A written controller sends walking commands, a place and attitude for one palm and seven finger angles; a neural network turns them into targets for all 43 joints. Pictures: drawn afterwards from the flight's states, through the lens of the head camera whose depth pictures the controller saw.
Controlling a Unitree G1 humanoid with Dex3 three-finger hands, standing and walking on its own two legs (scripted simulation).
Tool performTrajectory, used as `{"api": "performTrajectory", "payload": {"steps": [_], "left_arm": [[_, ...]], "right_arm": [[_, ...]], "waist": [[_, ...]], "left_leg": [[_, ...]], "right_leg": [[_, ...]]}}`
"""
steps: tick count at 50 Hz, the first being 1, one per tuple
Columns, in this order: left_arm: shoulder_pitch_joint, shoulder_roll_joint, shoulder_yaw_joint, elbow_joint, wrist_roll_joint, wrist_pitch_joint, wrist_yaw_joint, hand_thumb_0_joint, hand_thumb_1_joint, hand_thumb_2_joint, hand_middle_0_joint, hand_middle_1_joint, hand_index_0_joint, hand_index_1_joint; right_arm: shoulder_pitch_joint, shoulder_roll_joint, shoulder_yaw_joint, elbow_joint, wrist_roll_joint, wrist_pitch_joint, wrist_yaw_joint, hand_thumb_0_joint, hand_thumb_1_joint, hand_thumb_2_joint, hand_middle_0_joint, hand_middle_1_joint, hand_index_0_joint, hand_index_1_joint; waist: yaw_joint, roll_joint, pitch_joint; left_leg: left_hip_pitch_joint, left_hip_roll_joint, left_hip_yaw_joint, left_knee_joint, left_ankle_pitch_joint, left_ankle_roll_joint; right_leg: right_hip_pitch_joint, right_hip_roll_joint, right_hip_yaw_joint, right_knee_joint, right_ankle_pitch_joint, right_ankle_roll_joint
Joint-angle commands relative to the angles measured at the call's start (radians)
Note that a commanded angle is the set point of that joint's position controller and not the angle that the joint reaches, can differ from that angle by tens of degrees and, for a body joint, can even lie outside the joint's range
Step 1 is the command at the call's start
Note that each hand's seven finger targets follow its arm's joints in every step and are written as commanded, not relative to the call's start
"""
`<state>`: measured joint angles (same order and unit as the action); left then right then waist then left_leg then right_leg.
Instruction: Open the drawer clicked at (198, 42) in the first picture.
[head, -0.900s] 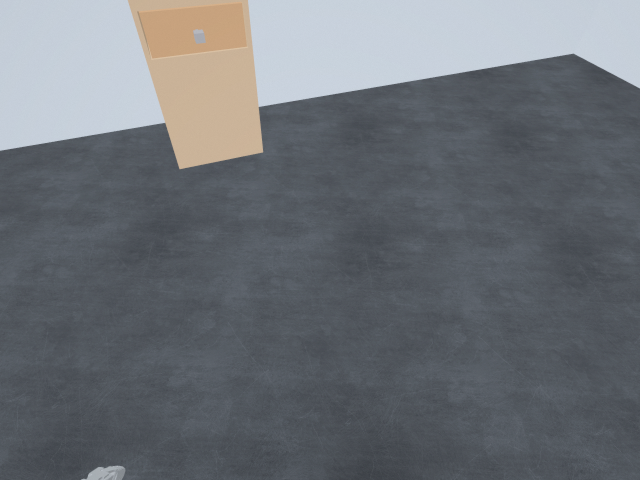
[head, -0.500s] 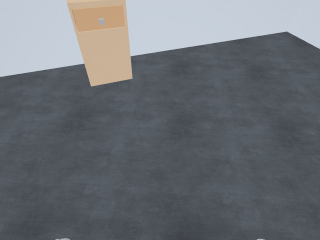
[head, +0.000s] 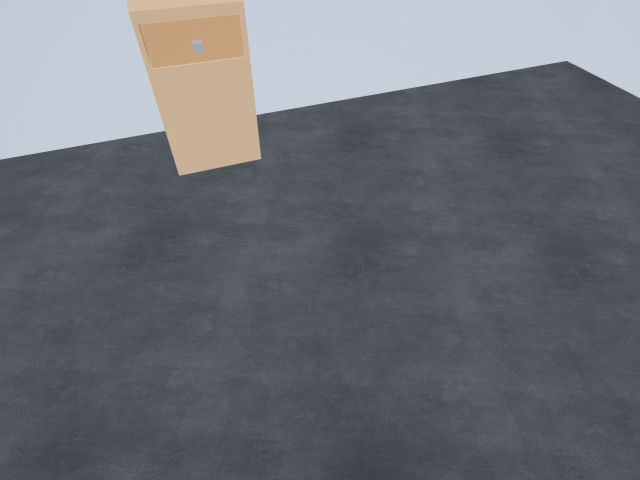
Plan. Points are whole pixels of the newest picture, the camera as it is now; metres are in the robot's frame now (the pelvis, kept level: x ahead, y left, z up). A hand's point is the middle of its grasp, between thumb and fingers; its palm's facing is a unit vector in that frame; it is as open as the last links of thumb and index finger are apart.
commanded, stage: look at it before walking up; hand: left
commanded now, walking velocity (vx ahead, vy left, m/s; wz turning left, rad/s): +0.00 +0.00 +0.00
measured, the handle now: (197, 45) +1.66 +0.60 -0.14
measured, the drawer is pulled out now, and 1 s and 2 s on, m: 0.00 0.00 0.00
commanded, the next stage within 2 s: walk to a spot facing it in 0.54 s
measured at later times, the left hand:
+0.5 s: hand out of the picture +0.06 +0.24 -0.16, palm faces -0.03 -0.94 -0.33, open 7.4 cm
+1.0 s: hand out of the picture +0.02 +0.21 -0.20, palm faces +0.04 -0.99 -0.16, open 7.4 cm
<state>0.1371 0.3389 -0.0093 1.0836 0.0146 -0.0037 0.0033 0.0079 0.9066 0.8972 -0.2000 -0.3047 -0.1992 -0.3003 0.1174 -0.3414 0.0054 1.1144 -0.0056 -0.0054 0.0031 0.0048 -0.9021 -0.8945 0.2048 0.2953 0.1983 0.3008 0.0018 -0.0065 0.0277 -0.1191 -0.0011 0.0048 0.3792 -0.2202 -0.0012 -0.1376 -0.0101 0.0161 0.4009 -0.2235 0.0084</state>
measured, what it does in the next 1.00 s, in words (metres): shifts its weight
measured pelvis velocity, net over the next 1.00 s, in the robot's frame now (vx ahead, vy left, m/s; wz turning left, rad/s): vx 0.06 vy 0.03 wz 0.01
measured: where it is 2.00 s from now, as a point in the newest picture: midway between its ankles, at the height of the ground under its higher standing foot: (318, 409)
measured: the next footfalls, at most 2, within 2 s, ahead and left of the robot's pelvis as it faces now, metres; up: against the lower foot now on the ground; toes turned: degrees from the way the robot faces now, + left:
right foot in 1.34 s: +0.35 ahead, -0.12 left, +0.00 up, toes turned -7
left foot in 1.76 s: +0.49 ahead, +0.15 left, +0.00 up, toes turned +16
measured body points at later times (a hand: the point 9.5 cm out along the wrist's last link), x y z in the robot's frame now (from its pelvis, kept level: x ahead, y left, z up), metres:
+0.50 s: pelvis +0.00 +0.00 +0.00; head +0.00 +0.00 +0.45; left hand +0.07 +0.29 -0.13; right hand +0.07 -0.30 -0.13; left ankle -0.01 +0.12 -0.74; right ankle +0.00 -0.12 -0.74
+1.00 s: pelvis +0.06 +0.03 -0.02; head +0.05 +0.05 +0.43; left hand +0.02 +0.26 -0.18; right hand +0.05 -0.22 -0.16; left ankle +0.01 +0.12 -0.74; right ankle +0.00 -0.11 -0.72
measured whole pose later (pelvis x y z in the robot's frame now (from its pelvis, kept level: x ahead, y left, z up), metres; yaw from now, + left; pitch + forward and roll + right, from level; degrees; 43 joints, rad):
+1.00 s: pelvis +0.06 +0.03 -0.02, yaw +1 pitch -1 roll -1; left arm 0.38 0.20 0.02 1.12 0.03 0.01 0.00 0.01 0.91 0.90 -0.20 -0.30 -0.20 -0.30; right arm 0.34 -0.19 0.00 1.11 -0.02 -0.04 0.00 0.00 -0.91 -0.89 0.20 0.29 0.20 0.30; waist 0.00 -0.04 -0.01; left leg -0.15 0.01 0.08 0.56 -0.39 0.03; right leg -0.23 -0.03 -0.02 0.78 -0.46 -0.01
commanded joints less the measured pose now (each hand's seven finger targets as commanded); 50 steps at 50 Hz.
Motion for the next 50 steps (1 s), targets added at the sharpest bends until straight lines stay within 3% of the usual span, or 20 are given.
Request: {"api": "performTrajectory", "payload": {"steps": [1,7,20,26,32,33,34,36,38,40,42,44,45,46,47,48,49,50], "left_arm": [[-0.051,0.209,0.043,-0.069,-0.004,-0.02,0.011,0.0,0.9,0.9,-0.2,-0.3,-0.2,-0.3],[-0.049,0.209,0.042,-0.071,-0.004,-0.02,0.009,0.0,0.9,0.9,-0.2,-0.3,-0.2,-0.3],[-0.037,0.208,0.043,-0.065,-0.005,-0.025,0.01,0.0,0.9,0.9,-0.2,-0.3,-0.2,-0.3],[-0.04,0.209,0.042,-0.061,-0.004,-0.023,0.01,0.0,0.9,0.9,-0.2,-0.3,-0.2,-0.3],[-0.038,0.21,0.041,-0.059,-0.005,-0.025,0.01,0.0,0.9,0.9,-0.2,-0.3,-0.2,-0.3],[-0.005,0.136,0.026,-0.039,-0.006,-0.017,0.013,0.0,0.9,0.9,-0.2,-0.3,-0.2,-0.3],[0.038,0.082,0.013,-0.025,-0.004,-0.004,0.014,0.0,0.9,0.9,-0.2,-0.3,-0.2,-0.3],[0.079,0.087,0.02,-0.022,0.004,0.007,0.006,0.0,0.9,0.9,-0.2,-0.3,-0.2,-0.3],[0.115,0.1,0.031,-0.029,0.008,0.009,-0.002,0.0,0.9,0.9,-0.2,-0.3,-0.2,-0.3],[0.172,0.114,0.046,-0.03,0.007,0.002,-0.003,0.0,0.9,0.9,-0.2,-0.3,-0.2,-0.3],[0.216,0.119,0.061,-0.034,0.003,-0.012,0.002,0.0,0.9,0.9,-0.2,-0.3,-0.2,-0.3],[0.206,0.101,0.067,-0.042,0.005,-0.024,0.005,0.0,0.9,0.9,-0.2,-0.3,-0.2,-0.3],[0.179,0.084,0.066,-0.049,0.004,-0.024,0.004,0.0,0.9,0.9,-0.2,-0.3,-0.2,-0.3],[0.164,0.041,0.061,-0.058,0.0,-0.021,0.001,0.0,0.9,0.9,-0.2,-0.3,-0.2,-0.3],[0.128,-0.017,0.052,-0.081,0.001,-0.02,-0.005,0.0,0.9,0.9,-0.2,-0.3,-0.2,-0.3],[0.04,-0.042,0.043,-0.127,0.006,-0.03,0.001,0.0,0.9,0.9,-0.2,-0.3,-0.2,-0.3],[0.01,-0.031,0.052,-0.138,0.009,-0.037,0.002,0.0,0.9,0.9,-0.2,-0.3,-0.2,-0.3],[0.008,-0.029,0.053,-0.128,0.007,-0.044,-0.006,0.0,0.9,0.9,-0.2,-0.3,-0.2,-0.3]], "right_arm": [[-0.058,-0.204,-0.042,-0.064,-0.003,-0.027,-0.015,0.0,-0.9,-0.9,0.2,0.3,0.2,0.3],[-0.056,-0.203,-0.04,-0.063,-0.003,-0.026,-0.013,0.0,-0.9,-0.9,0.2,0.3,0.2,0.3],[-0.049,-0.206,-0.041,-0.06,-0.001,-0.028,-0.015,0.0,-0.9,-0.9,0.2,0.3,0.2,0.3],[-0.052,-0.206,-0.04,-0.058,-0.001,-0.027,-0.015,0.0,-0.9,-0.9,0.2,0.3,0.2,0.3],[-0.055,-0.207,-0.039,-0.057,-0.001,-0.028,-0.016,0.0,-0.9,-0.9,0.2,0.3,0.2,0.3],[-0.023,-0.131,-0.02,-0.04,-0.005,-0.02,-0.013,0.0,-0.9,-0.9,0.2,0.3,0.2,0.3],[0.014,-0.073,-0.008,-0.027,-0.01,-0.008,-0.009,0.0,-0.9,-0.9,0.2,0.3,0.2,0.3],[0.046,-0.069,-0.011,-0.024,-0.017,0.003,-0.004,0.0,-0.9,-0.9,0.2,0.3,0.2,0.3],[0.057,-0.066,-0.016,-0.039,-0.02,0.005,-0.001,0.0,-0.9,-0.9,0.2,0.3,0.2,0.3],[0.074,-0.041,-0.019,-0.058,-0.019,-0.002,-0.001,0.0,-0.9,-0.9,0.2,0.3,0.2,0.3],[0.085,-0.018,-0.025,-0.079,-0.017,-0.014,0.0,0.0,-0.9,-0.9,0.2,0.3,0.2,0.3],[0.126,0.0,-0.03,-0.08,-0.012,-0.028,0.001,0.0,-0.9,-0.9,0.2,0.3,0.2,0.3],[0.18,0.012,-0.032,-0.06,-0.009,-0.033,0.002,0.0,-0.9,-0.9,0.2,0.3,0.2,0.3],[0.268,0.006,-0.036,-0.034,-0.01,-0.04,-0.002,0.0,-0.9,-0.9,0.2,0.3,0.2,0.3],[0.387,-0.058,-0.057,0.007,-0.021,-0.046,-0.006,0.0,-0.9,-0.9,0.2,0.3,0.2,0.3],[0.499,-0.075,-0.065,0.038,-0.025,-0.051,-0.019,0.0,-0.9,-0.9,0.2,0.3,0.2,0.3],[0.502,-0.039,-0.053,0.043,-0.019,-0.051,-0.029,0.0,-0.9,-0.9,0.2,0.3,0.2,0.3],[0.474,-0.006,-0.049,0.03,-0.013,-0.058,-0.032,0.0,-0.9,-0.9,0.2,0.3,0.2,0.3]], "waist": [[-0.001,-0.003,-0.036],[0.0,-0.002,-0.031],[-0.001,-0.002,-0.072],[0.0,0.0,-0.042],[0.0,0.002,-0.059],[-0.001,-0.004,-0.077],[0.0,-0.007,-0.063],[0.007,-0.026,0.012],[0.017,-0.056,0.087],[0.029,-0.125,0.092],[0.03,-0.169,0.08],[0.0,-0.116,0.084],[-0.029,-0.073,0.082],[-0.063,0.015,0.078],[-0.103,0.246,0.092],[-0.137,0.325,0.136],[-0.118,0.194,0.172],[-0.098,0.086,0.163]], "left_leg": [[-0.017,0.116,-0.097,-0.069,0.12,0.033],[-0.02,0.114,-0.099,-0.073,0.086,0.032],[0.009,0.121,-0.094,-0.058,0.16,0.03],[-0.002,0.121,-0.096,-0.071,0.138,0.029],[0.015,0.122,-0.096,-0.068,0.166,0.029],[0.013,0.12,-0.082,-0.062,0.124,0.018],[-0.002,0.108,-0.071,-0.053,0.013,0.01],[-0.088,0.087,-0.074,-0.041,-0.224,0.02],[-0.189,0.062,-0.066,0.011,-0.323,0.024],[-0.271,0.026,-0.011,0.147,-0.27,0.02],[-0.305,0.036,0.033,0.263,-0.212,0.017],[-0.237,0.061,0.046,0.198,-0.199,0.019],[-0.123,0.061,0.052,0.123,-0.167,0.026],[0.014,0.086,-0.012,0.033,-0.146,0.047],[0.121,0.245,-0.263,-0.091,-0.175,0.117],[0.186,0.372,-0.47,-0.205,-0.075,0.183],[0.188,0.407,-0.478,-0.186,0.052,0.229],[0.207,0.402,-0.428,-0.162,0.158,0.245]], "right_leg": [[-0.01,-0.11,0.094,-0.076,0.118,-0.036],[-0.028,-0.108,0.103,-0.089,0.072,-0.037],[-0.003,-0.111,0.098,-0.075,0.167,-0.039],[-0.014,-0.108,0.099,-0.085,0.142,-0.038],[-0.003,-0.112,0.098,-0.084,0.172,-0.038],[0.01,-0.11,0.089,-0.086,0.121,-0.026],[-0.007,-0.103,0.086,-0.083,-0.026,-0.018],[-0.056,-0.095,0.115,-0.099,-0.277,-0.03],[-0.085,-0.108,0.161,-0.122,-0.4,-0.054],[-0.026,-0.168,0.239,-0.161,-0.435,-0.1],[0.01,-0.256,0.317,-0.199,-0.388,-0.157],[-0.032,-0.265,0.26,-0.14,-0.247,-0.171],[-0.106,-0.219,0.178,-0.072,-0.204,-0.147],[-0.217,-0.133,0.077,0.057,-0.182,-0.102],[-0.384,-0.011,-0.073,0.346,-0.198,-0.043],[-0.563,0.024,-0.097,0.565,-0.346,-0.024],[-0.629,-0.039,-0.027,0.668,-0.309,-0.035],[-0.654,-0.077,-0.014,0.708,-0.255,-0.032]]}}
